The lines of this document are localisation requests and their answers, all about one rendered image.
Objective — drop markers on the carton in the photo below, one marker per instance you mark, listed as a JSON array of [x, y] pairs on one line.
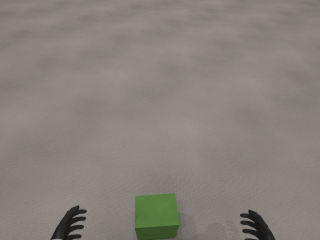
[[156, 216]]

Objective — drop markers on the robot left hand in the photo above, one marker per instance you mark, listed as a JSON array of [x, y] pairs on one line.
[[64, 227]]

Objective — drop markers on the robot right hand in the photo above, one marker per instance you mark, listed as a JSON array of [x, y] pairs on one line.
[[262, 231]]

